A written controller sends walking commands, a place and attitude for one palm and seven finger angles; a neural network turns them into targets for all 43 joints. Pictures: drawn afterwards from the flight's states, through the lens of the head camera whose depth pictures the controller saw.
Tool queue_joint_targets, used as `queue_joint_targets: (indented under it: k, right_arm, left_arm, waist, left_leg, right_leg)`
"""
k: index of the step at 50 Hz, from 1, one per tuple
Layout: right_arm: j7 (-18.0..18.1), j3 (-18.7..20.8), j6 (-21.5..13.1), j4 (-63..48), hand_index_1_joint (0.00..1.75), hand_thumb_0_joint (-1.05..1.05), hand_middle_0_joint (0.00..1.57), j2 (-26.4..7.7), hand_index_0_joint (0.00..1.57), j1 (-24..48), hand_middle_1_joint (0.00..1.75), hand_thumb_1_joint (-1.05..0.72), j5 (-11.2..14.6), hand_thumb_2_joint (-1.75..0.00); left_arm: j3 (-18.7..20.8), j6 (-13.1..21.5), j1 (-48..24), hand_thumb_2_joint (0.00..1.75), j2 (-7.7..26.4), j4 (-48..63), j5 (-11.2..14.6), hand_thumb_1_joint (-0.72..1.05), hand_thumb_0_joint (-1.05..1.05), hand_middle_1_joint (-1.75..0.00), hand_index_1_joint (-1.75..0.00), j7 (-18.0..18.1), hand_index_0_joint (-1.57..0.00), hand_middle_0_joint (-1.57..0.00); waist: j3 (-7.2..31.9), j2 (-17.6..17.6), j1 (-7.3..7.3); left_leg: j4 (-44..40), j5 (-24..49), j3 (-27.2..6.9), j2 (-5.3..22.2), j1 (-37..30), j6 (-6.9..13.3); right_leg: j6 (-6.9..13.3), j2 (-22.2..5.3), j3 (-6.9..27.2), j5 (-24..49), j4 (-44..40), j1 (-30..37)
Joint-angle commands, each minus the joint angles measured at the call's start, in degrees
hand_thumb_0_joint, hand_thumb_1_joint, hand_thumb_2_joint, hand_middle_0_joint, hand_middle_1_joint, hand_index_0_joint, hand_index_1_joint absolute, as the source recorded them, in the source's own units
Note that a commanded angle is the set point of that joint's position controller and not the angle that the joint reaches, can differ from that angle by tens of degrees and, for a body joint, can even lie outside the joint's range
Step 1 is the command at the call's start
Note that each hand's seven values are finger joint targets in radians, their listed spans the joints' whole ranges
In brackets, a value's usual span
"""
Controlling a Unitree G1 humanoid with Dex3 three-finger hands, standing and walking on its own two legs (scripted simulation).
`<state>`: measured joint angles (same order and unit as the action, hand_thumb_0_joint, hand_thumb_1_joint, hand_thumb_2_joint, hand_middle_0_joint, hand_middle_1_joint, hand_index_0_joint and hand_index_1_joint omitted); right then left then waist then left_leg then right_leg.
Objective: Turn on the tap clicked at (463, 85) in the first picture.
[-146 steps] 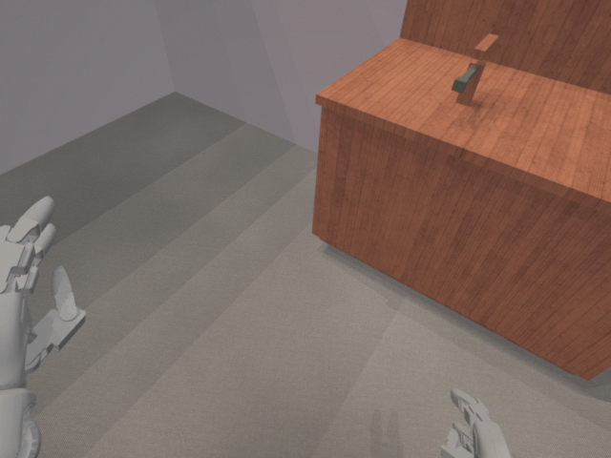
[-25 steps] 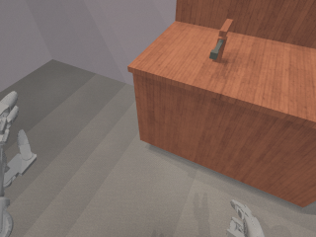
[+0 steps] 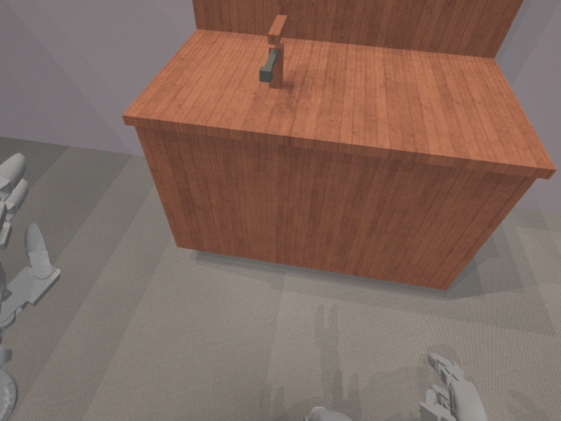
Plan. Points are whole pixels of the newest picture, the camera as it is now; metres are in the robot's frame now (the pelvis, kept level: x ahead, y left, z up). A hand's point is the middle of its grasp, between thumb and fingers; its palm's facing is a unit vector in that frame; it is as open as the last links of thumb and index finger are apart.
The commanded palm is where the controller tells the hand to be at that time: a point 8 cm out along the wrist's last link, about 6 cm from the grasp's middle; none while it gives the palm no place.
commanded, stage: turn to face it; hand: left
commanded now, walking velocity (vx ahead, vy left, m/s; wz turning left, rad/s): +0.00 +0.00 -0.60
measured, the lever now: (265, 74) +0.86 +0.11 +0.07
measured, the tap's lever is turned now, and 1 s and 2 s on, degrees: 0 0 0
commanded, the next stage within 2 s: take the last steps up to it in 0.68 s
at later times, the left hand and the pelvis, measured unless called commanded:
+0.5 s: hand (187, 282) +0.21 +0.12 +0.18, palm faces +0.13 -0.87 -0.48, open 7.4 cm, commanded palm +0.17 +0.17 +0.19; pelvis -0.06 -0.05 +0.00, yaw -16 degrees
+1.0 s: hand (245, 330) +0.17 +0.05 +0.18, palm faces +0.00 -0.88 -0.47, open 7.4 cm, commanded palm +0.14 +0.13 +0.19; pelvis -0.11 -0.07 +0.01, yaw -23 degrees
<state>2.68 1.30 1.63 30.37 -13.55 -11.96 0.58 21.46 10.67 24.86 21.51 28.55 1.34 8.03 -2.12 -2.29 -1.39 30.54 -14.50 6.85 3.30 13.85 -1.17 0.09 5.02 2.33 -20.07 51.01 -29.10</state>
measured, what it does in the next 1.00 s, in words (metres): walks backwards, turning right: right foot, then left foot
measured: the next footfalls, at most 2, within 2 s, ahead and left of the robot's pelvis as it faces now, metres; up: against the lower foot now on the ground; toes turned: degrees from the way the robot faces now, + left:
right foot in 0.18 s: +0.04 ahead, -0.15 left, +0.00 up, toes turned -11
left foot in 0.56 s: +0.01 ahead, +0.07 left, +0.00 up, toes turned -13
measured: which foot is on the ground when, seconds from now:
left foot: down 0.00-0.18, up 0.20-0.54, down 0.56-0.82, up 0.84-1.00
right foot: up 0.00-0.16, down 0.18-0.58, up 0.60-0.78, down 0.80-1.00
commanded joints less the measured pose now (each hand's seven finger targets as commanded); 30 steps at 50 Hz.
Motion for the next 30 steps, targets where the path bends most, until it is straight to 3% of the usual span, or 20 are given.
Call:
queue_joint_targets:
  k: [1, 4, 5, 7, 8, 9, 10, 11, 12, 13, 14, 15, 19, 22, 25, 26, 27, 28, 29, 30]
  right_arm:
    - [-1.07, 1.97, -4.42, -7.96, 0.3, 0.0, 0.2, -5.21, 0.2, 4.46, 0.3, -0.9, 0.5, -0.9]
    - [-1.46, 1.96, -6.19, -7.77, 0.3, 0.0, 0.2, -6.26, 0.2, 1.71, 0.3, -0.9, 0.67, -0.9]
    - [-1.64, 1.95, -6.78, -7.86, 0.3, 0.0, 0.2, -6.4, 0.2, 1.47, 0.3, -0.9, 0.37, -0.9]
    - [-2.05, 2.04, -7.51, -7.76, 0.3, 0.0, 0.2, -6.4, 0.2, 1.26, 0.3, -0.9, 0.38, -0.9]
    - [-2.25, 1.93, -7.58, -7.89, 0.3, 0.0, 0.2, -5.87, 0.2, 1.37, 0.3, -0.9, 0.53, -0.9]
    - [-2.27, 1.67, -7.26, -8.27, 0.3, 0.0, 0.2, -4.39, 0.2, 1.96, 0.3, -0.9, 0.46, -0.9]
    - [-2.13, 0.97, -6.8, -9.49, 0.3, 0.0, 0.2, -3.46, 0.2, 4.43, 0.3, -0.9, 0.63, -0.9]
    - [-1.78, 1.59, -6.15, -8.95, 0.3, 0.0, 0.2, -3.9, 0.2, 5.43, 0.3, -0.9, 0.71, -0.9]
    - [-1.76, 0.68, -5.17, -8.48, 0.3, 0.0, 0.2, -2.94, 0.2, 4.85, 0.3, -0.9, 0.29, -0.9]
    - [-1.85, 0.04, -3.98, -7.74, 0.3, 0.0, 0.2, -2.5, 0.2, 4.9, 0.3, -0.9, 0.11, -0.9]
    - [-1.89, -0.34, -3.0, -7.3, 0.3, 0.0, 0.2, -2.19, 0.2, 5.61, 0.3, -0.9, 0.03, -0.9]
    - [-1.44, -0.14, -2.54, -7.29, 0.3, 0.0, 0.2, -2.26, 0.2, 6.65, 0.3, -0.9, -0.03, -0.9]
    - [-0.39, 0.78, -2.44, -7.02, 0.3, 0.0, 0.2, -3.48, 0.2, 6.71, 0.3, -0.9, -0.06, -0.9]
    - [-0.21, 0.85, -2.86, -7.36, 0.3, 0.0, 0.2, -4.17, 0.2, 6.12, 0.3, -0.9, 0.01, -0.9]
    - [-0.05, 0.93, -3.18, -7.01, 0.3, 0.0, 0.2, -4.55, 0.2, 4.82, 0.3, -0.9, 0.13, -0.9]
    - [0.07, 1.28, -3.36, -7.05, 0.3, 0.0, 0.2, -4.99, 0.2, 4.16, 0.3, -0.9, 0.19, -0.9]
    - [0.42, 1.74, -3.64, -7.34, 0.3, 0.0, 0.2, -5.93, 0.2, 3.95, 0.3, -0.9, -0.01, -0.9]
    - [0.59, 2.17, -3.98, -8.21, 0.3, 0.0, 0.2, -7.24, 0.2, 4.73, 0.3, -0.9, 0.02, -0.9]
    - [0.85, 1.74, -4.45, -7.76, 0.3, 0.0, 0.2, -6.31, 0.2, 5.72, 0.3, -0.9, 0.0, -0.9]
    - [0.74, 1.41, -5.12, -7.6, 0.3, 0.0, 0.2, -4.7, 0.2, 5.5, 0.3, -0.9, -0.36, -0.9]
  left_arm:
    - [2.4, 4.08, -2.72, 0.9, 6.53, 9.88, -0.37, 0.9, 0.0, -0.3, -0.3, 0.54, -0.2, -0.2]
    - [2.67, 4.08, -4.24, 0.9, 7.89, 12.26, -0.4, 0.9, 0.0, -0.3, -0.3, 0.83, -0.2, -0.2]
    - [2.96, 4.12, -4.98, 0.9, 8.05, 12.74, -0.2, 0.9, 0.0, -0.3, -0.3, 0.8, -0.2, -0.2]
    - [3.81, 4.08, -6.56, 0.9, 8.74, 12.73, -0.31, 0.9, 0.0, -0.3, -0.3, 0.77, -0.2, -0.2]
    - [4.99, 4.18, -6.81, 0.9, 10.15, 12.37, -0.46, 0.9, 0.0, -0.3, -0.3, 0.96, -0.2, -0.2]
    - [7.04, 4.24, -4.27, 0.9, 12.58, 10.83, -0.96, 0.9, 0.0, -0.3, -0.3, 1.51, -0.2, -0.2]
    - [8.84, 3.79, -3.44, 0.9, 13.23, 10.23, 0.49, 0.9, 0.0, -0.3, -0.3, 1.95, -0.2, -0.2]
    - [9.09, 3.41, -1.44, 0.9, 13.4, 11.09, 1.51, 0.9, 0.0, -0.3, -0.3, 1.97, -0.2, -0.2]
    - [10.09, 3.7, 1.99, 0.9, 13.6, 12.52, 1.68, 0.9, 0.0, -0.3, -0.3, 1.98, -0.2, -0.2]
    - [9.76, 4.19, 3.2, 0.9, 12.43, 14.21, 1.91, 0.9, 0.0, -0.3, -0.3, 1.9, -0.2, -0.2]
    - [10.52, 4.39, 4.2, 0.9, 12.29, 13.75, 1.95, 0.9, 0.0, -0.3, -0.3, 1.85, -0.2, -0.2]
    - [9.95, 4.45, 5.49, 0.9, 11.56, 13.26, 2.01, 0.9, 0.0, -0.3, -0.3, 1.72, -0.2, -0.2]
    - [9.5, 4.13, 4.56, 0.9, 11.63, 12.06, 2.32, 0.9, 0.0, -0.3, -0.3, 1.66, -0.2, -0.2]
    - [8.08, 3.81, 3.46, 0.9, 10.91, 11.41, 1.75, 0.9, 0.0, -0.3, -0.3, 1.65, -0.2, -0.2]
    - [6.96, 3.84, 1.57, 0.9, 10.46, 11.82, 1.14, 0.9, 0.0, -0.3, -0.3, 1.64, -0.2, -0.2]
    - [6.44, 3.94, 0.51, 0.9, 10.48, 12.73, 0.92, 0.9, 0.0, -0.3, -0.3, 1.51, -0.2, -0.2]
    - [6.57, 4.33, -0.24, 0.9, 10.88, 13.41, 0.78, 0.9, 0.0, -0.3, -0.3, 1.36, -0.2, -0.2]
    - [6.24, 4.64, -1.53, 0.9, 10.38, 14.8, 0.46, 0.9, 0.0, -0.3, -0.3, 1.08, -0.2, -0.2]
    - [8.18, 5.13, -1.94, 0.9, 12.05, 15.48, 0.04, 0.9, 0.0, -0.3, -0.3, 1.32, -0.2, -0.2]
    - [6.68, 4.82, -0.98, 0.9, 10.42, 13.76, -0.66, 0.9, 0.0, -0.3, -0.3, 1.18, -0.2, -0.2]
  waist:
    - [-0.57, 14.87, -0.15]
    - [1.76, 16.59, 1.1]
    - [3.0, 17.18, 1.25]
    - [5.92, 15.08, 0.78]
    - [7.44, 9.64, 0.65]
    - [8.96, -1.67, 0.61]
    - [10.16, -12.02, -1.08]
    - [10.35, -12.01, -1.07]
    - [11.03, -7.94, -0.29]
    - [11.92, -4.08, 0.23]
    - [12.87, -2.76, 0.33]
    - [11.47, -2.59, 0.53]
    - [9.91, -5.13, 0.51]
    - [9.33, -5.59, -0.35]
    - [10.91, -2.92, 0.48]
    - [11.09, -1.57, 0.92]
    - [9.62, 2.23, 1.13]
    - [7.24, 9.86, 0.66]
    - [7.77, 19.75, -0.38]
    - [5.22, 20.22, 0.3]
  left_leg:
    - [-14.38, -2.47, -6.84, 17.77, 3.23, 8.14]
    - [-8.95, 10.44, -2.25, 16.52, -0.59, 4.82]
    - [-6.03, 14.59, -2.11, 16.27, -1.21, 4.0]
    - [1.42, 14.58, 0.64, 14.56, -0.41, 1.7]
    - [7.73, 10.56, 1.8, 12.53, 2.3, 0.24]
    - [18.42, -2.25, 3.4, 6.85, 10.82, -2.11]
    - [28.55, -20.17, -0.76, 1.39, 18.72, -3.29]
    - [34.57, -17.95, -7.24, 2.35, 19.3, -2.98]
    - [37.73, -14.53, -9.1, 2.65, 21.49, -3.27]
    - [38.01, -12.22, -9.15, 2.86, 21.28, -3.59]
    - [35.44, -11.36, -8.8, 2.8, 20.11, -3.76]
    - [32.99, -10.04, -7.86, 2.26, 17.96, -3.66]
    - [21.2, -10.04, -6.12, 0.69, 11.71, -2.75]
    - [12.88, -11.16, -5.18, -0.82, 6.02, -1.38]
    - [-0.31, -7.47, -4.23, -1.33, -1.59, -0.1]
    - [-5.7, -5.6, -4.27, -0.37, -5.86, 0.69]
    - [-10.4, -7.16, -7.76, 3.54, -7.52, 2.81]
    - [-12.98, -4.16, -15.33, 10.82, -8.75, 6.09]
    - [-17.2, -4.78, -20.73, 17.93, -4.95, 8.97]
    - [-19.36, -6.67, -21.91, 20.31, 3.79, 10.89]
  right_leg:
    - [-2.69, -6.1, -2.76, -5.67, 9.14, -1.85]
    - [-3.25, -4.58, -7.99, -5.79, -8.82, 5.86]
    - [-3.17, -3.95, -9.08, -4.26, -13.95, 8.8]
    - [-2.48, -3.31, -9.75, 4.92, -23.15, 17.13]
    - [-0.56, -6.57, -5.39, 11.96, -26.28, 21.35]
    - [4.55, -15.38, 9.11, 31.09, -26.63, 26.78]
    - [9.04, -22.33, 22.17, 38.0, -28.98, 26.28]
    - [9.58, -23.26, 25.13, 32.65, -30.57, 24.06]
    - [10.99, -22.42, 23.88, 31.4, -28.61, 26.57]
    - [10.92, -21.0, 19.32, 30.0, -27.69, 26.91]
    - [10.09, -19.35, 15.59, 28.18, -27.29, 26.23]
    - [9.58, -18.19, 14.66, 26.1, -28.86, 23.04]
    - [9.49, -17.43, 16.52, 11.29, -33.94, 17.24]
    - [9.6, -17.23, 19.12, 3.0, -36.14, 13.11]
    - [6.9, -15.2, 18.23, 3.18, -34.18, 13.08]
    - [5.14, -13.76, 17.23, 2.07, -32.72, 11.17]
    - [2.95, -10.6, 15.34, 0.65, -29.15, 8.18]
    - [0.43, -5.31, 10.89, -0.23, -22.41, 2.85]
    - [-0.7, -2.83, 4.48, -4.84, -9.44, 1.99]
    - [-1.32, -2.84, 0.61, -5.96, 2.85, 4.7]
